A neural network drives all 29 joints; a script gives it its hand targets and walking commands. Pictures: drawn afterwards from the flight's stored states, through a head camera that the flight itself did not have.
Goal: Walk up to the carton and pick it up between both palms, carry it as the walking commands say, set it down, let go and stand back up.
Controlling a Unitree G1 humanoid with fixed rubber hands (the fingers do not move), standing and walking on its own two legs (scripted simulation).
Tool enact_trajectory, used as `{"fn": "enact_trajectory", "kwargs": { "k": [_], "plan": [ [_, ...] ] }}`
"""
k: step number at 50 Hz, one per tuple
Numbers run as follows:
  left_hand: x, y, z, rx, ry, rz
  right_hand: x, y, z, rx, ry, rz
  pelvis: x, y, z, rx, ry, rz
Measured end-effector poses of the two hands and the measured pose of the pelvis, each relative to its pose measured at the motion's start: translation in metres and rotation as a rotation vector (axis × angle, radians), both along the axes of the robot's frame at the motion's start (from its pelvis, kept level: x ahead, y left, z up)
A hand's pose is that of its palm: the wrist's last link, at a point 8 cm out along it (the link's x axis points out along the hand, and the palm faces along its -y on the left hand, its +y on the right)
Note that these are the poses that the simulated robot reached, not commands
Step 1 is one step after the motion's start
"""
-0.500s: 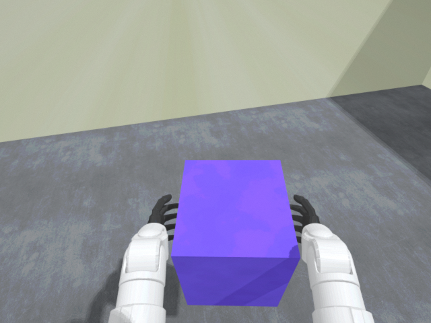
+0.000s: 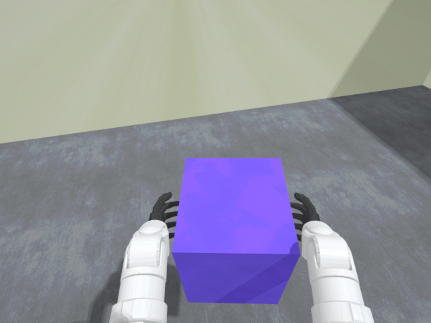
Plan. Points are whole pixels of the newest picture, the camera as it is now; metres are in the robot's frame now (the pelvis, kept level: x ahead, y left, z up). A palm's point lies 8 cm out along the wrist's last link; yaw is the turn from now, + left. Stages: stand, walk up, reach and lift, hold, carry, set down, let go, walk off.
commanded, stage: hold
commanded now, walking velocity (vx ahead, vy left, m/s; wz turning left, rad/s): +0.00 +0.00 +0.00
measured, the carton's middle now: (232, 232) +0.33 +0.00 -0.01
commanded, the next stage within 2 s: carry in 0.34 s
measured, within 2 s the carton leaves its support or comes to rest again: neither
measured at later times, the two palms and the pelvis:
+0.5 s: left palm (154, 225) +0.30 +0.16 +0.06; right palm (305, 227) +0.29 -0.14 +0.05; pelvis +0.00 +0.01 -0.01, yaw +0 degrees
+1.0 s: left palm (143, 227) +0.27 +0.16 +0.09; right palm (308, 236) +0.25 -0.12 +0.08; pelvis -0.01 +0.03 -0.01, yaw -2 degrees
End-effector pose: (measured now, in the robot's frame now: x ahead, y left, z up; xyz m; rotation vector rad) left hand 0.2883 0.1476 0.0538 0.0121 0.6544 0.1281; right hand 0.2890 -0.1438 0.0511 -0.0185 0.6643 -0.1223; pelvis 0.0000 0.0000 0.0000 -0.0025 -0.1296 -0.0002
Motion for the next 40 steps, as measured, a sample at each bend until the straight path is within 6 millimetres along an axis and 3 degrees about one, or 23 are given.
{"fn": "enact_trajectory", "kwargs": {
  "k": [16,20,32,40],
  "plan": [
    [0.002,0.001,0.000,0.008,0.001,-0.002,0.003,0.001,0.000,-0.007,0.001,0.009,0.004,-0.001,0.001,-0.001,0.007,0.002],
    [0.005,0.001,0.000,0.017,-0.017,-0.008,0.006,0.001,0.000,-0.004,-0.017,0.004,0.004,0.001,-0.004,-0.001,0.078,0.000],
    [0.001,0.028,0.005,-0.049,-0.026,0.022,-0.003,0.029,0.009,0.025,-0.028,-0.047,0.002,0.033,-0.016,0.026,0.184,-0.025],
    [-0.009,0.028,0.020,-0.051,0.008,0.002,-0.022,0.030,0.021,0.037,0.004,-0.082,0.000,0.041,-0.017,0.014,0.190,-0.033]
  ]
}}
